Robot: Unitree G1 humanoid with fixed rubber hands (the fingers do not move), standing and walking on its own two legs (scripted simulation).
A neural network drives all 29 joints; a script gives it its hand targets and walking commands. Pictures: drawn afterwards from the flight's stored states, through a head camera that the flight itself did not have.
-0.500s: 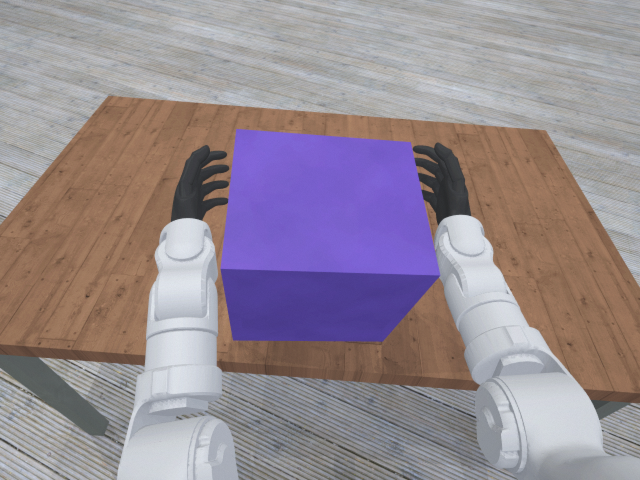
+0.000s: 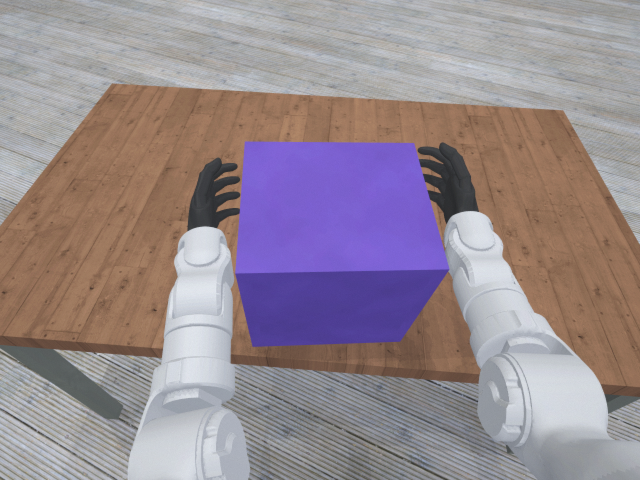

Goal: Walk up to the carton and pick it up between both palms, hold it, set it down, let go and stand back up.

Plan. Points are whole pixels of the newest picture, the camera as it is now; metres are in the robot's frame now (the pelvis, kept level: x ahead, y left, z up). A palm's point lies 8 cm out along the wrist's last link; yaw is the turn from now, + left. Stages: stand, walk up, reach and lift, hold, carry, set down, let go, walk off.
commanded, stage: set down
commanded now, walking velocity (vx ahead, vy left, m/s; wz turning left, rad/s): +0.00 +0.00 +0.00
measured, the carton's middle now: (329, 250) +0.40 +0.02 +0.03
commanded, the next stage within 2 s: none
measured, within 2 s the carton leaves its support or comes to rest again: rests again in 0.86 s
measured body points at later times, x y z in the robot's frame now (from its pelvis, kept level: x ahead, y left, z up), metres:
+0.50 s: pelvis +0.01 +0.00 +0.00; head +0.05 +0.00 +0.45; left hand +0.40 +0.16 +0.07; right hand +0.45 -0.15 +0.08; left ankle +0.00 +0.16 -0.75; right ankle -0.01 -0.10 -0.75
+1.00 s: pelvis +0.00 +0.00 +0.00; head +0.06 -0.01 +0.44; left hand +0.40 +0.16 +0.05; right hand +0.45 -0.15 +0.07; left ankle +0.00 +0.16 -0.75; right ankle -0.01 -0.10 -0.75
